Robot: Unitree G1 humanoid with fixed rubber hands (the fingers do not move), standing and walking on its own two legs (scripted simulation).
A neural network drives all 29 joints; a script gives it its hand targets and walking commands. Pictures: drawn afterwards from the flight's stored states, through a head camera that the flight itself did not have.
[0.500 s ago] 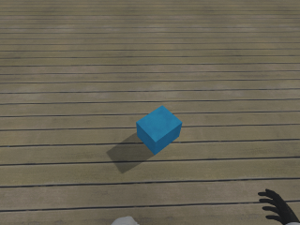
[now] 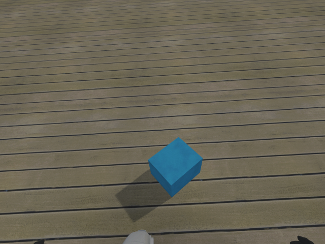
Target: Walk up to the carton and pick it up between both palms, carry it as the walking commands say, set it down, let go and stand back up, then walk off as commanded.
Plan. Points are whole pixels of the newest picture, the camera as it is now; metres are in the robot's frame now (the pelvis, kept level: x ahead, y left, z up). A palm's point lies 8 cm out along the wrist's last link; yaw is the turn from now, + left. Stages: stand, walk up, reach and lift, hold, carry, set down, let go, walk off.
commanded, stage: walk up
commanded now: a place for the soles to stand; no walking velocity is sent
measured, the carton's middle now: (175, 166) +0.65 +0.01 -0.67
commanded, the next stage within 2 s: none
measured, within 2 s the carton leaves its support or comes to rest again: neither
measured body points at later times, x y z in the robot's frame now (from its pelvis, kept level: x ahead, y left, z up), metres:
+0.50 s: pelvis +0.14 +0.01 -0.02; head +0.16 +0.00 +0.43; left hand +0.26 +0.34 -0.10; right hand +0.21 -0.32 -0.12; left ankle +0.14 +0.14 -0.72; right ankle +0.20 -0.11 -0.73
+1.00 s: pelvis +0.16 +0.01 +0.00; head +0.17 +0.02 +0.45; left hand +0.29 +0.34 -0.10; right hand +0.29 -0.31 -0.10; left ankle +0.15 +0.14 -0.73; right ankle +0.20 -0.11 -0.73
